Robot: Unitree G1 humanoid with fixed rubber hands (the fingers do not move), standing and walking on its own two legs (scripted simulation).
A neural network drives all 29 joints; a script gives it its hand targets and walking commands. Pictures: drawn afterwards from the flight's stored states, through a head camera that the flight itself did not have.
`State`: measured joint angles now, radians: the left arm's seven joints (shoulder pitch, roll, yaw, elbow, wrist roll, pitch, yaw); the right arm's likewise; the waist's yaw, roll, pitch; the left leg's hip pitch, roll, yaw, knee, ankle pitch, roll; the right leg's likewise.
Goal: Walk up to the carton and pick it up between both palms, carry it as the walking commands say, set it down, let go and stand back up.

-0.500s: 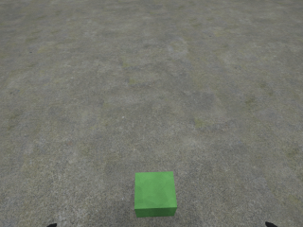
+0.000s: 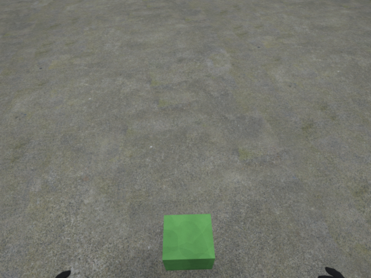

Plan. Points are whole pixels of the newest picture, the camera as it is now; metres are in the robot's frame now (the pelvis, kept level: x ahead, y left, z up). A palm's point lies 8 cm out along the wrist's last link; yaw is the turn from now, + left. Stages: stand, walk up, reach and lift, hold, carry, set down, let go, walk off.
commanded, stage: stand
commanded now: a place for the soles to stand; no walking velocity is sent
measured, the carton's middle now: (188, 242) +0.40 +0.02 -0.68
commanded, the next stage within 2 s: reach and lift in 0.30 s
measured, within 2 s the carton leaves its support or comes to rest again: neither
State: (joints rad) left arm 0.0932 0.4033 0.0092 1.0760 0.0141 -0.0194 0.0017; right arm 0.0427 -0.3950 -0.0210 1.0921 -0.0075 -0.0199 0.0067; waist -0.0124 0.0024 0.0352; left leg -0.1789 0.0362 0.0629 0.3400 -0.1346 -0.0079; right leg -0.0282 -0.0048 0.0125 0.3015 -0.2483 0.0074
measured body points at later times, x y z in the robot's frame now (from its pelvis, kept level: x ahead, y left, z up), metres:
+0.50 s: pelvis -0.01 +0.00 -0.01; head +0.07 +0.01 +0.43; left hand +0.16 +0.30 -0.11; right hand +0.17 -0.30 -0.10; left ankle +0.03 +0.12 -0.75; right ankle -0.05 -0.12 -0.75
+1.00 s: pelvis -0.07 +0.00 -0.07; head +0.12 +0.01 +0.33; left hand +0.26 +0.28 -0.17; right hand +0.28 -0.25 -0.17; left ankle +0.03 +0.12 -0.75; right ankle -0.05 -0.12 -0.75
